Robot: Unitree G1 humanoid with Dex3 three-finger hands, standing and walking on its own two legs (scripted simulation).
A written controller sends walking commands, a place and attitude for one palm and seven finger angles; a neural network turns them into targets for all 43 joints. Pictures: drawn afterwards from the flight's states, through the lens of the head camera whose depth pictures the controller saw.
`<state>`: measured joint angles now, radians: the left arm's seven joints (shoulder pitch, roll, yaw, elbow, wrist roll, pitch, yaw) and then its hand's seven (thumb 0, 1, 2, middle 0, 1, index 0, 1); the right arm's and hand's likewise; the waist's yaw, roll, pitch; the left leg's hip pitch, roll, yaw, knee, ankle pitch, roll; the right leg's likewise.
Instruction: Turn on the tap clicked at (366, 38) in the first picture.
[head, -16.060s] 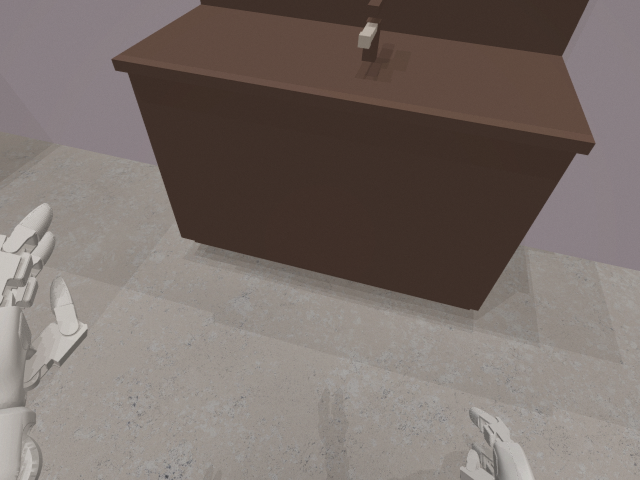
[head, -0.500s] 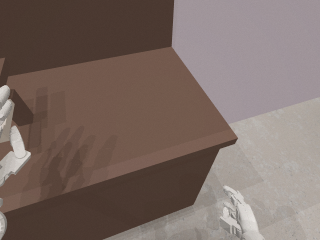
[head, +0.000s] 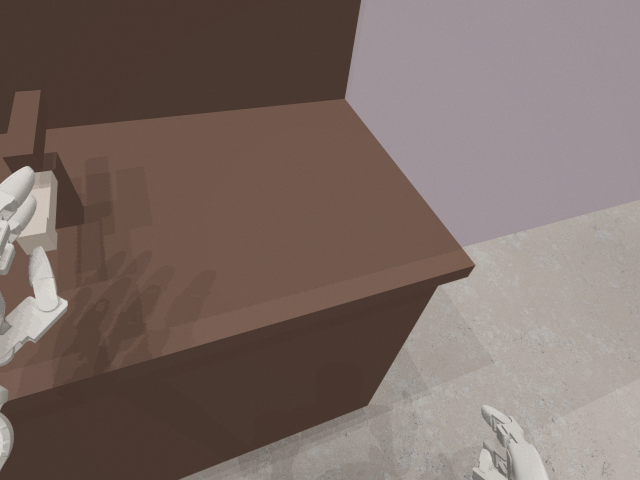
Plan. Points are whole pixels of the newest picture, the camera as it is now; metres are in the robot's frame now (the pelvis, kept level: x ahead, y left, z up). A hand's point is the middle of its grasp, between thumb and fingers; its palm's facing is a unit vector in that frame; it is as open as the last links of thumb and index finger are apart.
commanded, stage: come to a stop and stand still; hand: left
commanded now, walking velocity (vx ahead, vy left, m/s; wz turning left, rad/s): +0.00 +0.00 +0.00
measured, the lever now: (37, 235) +0.32 +0.35 +0.13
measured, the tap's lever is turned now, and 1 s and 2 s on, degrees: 0 0 0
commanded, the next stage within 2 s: look again from close up in 1.18 s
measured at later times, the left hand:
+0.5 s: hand out of the picture +0.21 +0.30 +0.17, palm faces +0.52 -0.79 -0.32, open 7.4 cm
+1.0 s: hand (91, 257) +0.27 +0.26 +0.16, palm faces +0.42 -0.83 -0.38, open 7.4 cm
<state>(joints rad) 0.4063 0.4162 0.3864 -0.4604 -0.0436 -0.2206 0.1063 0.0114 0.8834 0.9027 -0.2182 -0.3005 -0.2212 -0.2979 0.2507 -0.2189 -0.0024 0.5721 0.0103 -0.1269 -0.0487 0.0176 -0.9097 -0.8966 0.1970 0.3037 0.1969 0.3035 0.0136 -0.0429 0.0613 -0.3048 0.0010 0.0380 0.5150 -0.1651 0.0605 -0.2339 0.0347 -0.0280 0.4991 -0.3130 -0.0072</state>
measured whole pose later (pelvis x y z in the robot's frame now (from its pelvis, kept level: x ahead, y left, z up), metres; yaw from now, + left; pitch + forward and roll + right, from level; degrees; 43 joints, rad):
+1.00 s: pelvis +0.07 +0.00 +0.01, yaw +4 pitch +0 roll -1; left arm 0.46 0.37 0.35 -0.49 -0.05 -0.18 0.11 0.01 0.89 0.90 -0.21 -0.30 -0.21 -0.30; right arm 0.19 -0.20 0.01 0.59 0.02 -0.10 -0.04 0.02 -0.91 -0.90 0.20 0.30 0.20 0.30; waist 0.01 -0.02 0.04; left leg -0.23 -0.03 0.04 0.45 -0.22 0.06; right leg -0.12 0.04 0.03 0.38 -0.26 -0.01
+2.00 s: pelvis +0.04 +0.01 +0.00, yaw +3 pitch +0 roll -1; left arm 0.18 0.45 0.48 -0.38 -0.06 -0.20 0.10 0.01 0.90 0.90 -0.20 -0.30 -0.21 -0.30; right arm 0.16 -0.22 0.00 0.56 0.03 -0.10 0.04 0.02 -0.91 -0.90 0.20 0.30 0.20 0.30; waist 0.05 0.01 0.10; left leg -0.30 -0.04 0.07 0.49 -0.20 0.07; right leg -0.22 0.03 0.06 0.48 -0.26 0.01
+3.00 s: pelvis +0.05 +0.02 +0.01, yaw +4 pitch +0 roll -2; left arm 0.43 0.40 0.36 -0.48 -0.05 -0.21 0.08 0.01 0.89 0.90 -0.21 -0.30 -0.21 -0.30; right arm 0.20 -0.20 0.05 0.57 0.02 -0.09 -0.03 0.02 -0.91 -0.90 0.20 0.30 0.20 0.30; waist 0.03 -0.02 0.04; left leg -0.24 -0.05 0.06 0.44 -0.19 0.09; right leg -0.14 0.02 0.04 0.37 -0.23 0.02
